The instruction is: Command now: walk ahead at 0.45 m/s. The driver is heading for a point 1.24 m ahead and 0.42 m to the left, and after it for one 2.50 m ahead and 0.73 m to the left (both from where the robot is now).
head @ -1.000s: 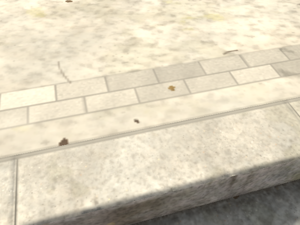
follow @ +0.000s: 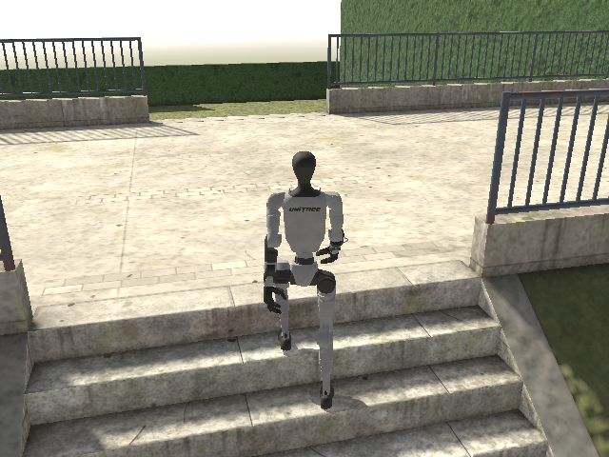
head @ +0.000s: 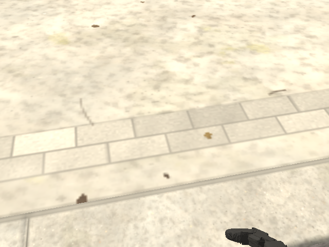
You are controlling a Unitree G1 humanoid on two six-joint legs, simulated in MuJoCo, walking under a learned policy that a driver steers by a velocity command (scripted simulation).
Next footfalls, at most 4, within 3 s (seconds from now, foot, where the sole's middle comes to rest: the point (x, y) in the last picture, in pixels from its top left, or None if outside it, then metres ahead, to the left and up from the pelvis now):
0.02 left None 0.15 0.10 -0.61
0.58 right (206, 218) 0.49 -0.09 -0.42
1.18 left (124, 140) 0.79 0.20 -0.42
1.66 right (149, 83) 1.11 0.13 -0.42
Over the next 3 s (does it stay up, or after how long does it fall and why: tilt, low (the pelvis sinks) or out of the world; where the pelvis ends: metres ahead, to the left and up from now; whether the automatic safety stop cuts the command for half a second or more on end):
stays up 1.06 0.27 0.34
